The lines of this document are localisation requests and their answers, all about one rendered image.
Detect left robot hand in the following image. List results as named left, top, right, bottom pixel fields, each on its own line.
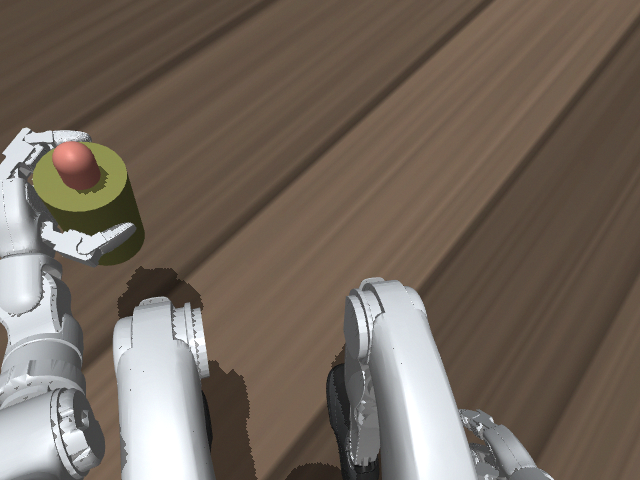
left=0, top=128, right=136, bottom=268

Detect right robot foot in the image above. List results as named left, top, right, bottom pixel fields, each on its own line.
left=326, top=363, right=379, bottom=480

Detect left robot arm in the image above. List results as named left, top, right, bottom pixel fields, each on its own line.
left=0, top=253, right=105, bottom=480

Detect bottle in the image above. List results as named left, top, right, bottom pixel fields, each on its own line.
left=32, top=141, right=145, bottom=266

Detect right robot hand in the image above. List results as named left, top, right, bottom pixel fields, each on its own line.
left=458, top=409, right=537, bottom=480

